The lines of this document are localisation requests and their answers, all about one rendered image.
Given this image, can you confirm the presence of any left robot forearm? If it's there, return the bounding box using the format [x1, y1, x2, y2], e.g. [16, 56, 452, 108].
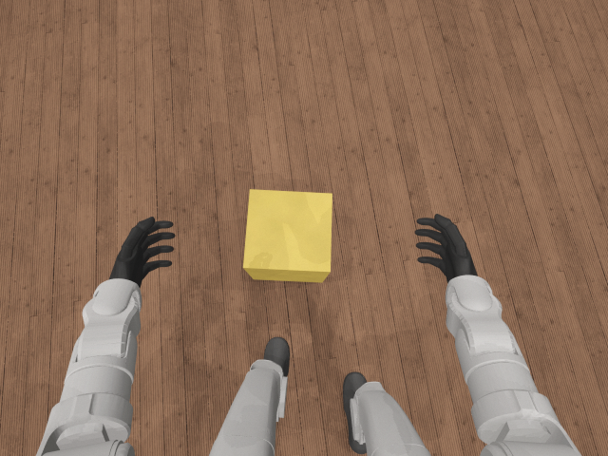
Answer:
[36, 278, 142, 456]

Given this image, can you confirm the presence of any carton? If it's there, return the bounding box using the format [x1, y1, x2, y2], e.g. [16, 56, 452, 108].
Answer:
[243, 189, 333, 283]

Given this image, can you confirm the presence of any robot foot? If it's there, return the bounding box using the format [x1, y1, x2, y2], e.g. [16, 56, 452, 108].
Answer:
[343, 372, 367, 454]
[263, 337, 290, 377]

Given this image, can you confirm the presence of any robot left foot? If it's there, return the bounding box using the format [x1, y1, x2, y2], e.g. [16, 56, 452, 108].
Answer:
[263, 337, 290, 377]

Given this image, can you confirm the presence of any right robot forearm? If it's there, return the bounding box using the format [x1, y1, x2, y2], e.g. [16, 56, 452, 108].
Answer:
[446, 275, 581, 456]

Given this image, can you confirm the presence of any right robot hand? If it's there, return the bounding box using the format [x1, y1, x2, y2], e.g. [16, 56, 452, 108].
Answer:
[415, 214, 478, 284]

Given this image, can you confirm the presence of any left robot hand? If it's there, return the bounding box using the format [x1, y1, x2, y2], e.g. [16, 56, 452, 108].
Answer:
[109, 217, 175, 288]

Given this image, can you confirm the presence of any robot right foot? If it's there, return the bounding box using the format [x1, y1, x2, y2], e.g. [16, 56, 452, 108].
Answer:
[343, 372, 367, 454]

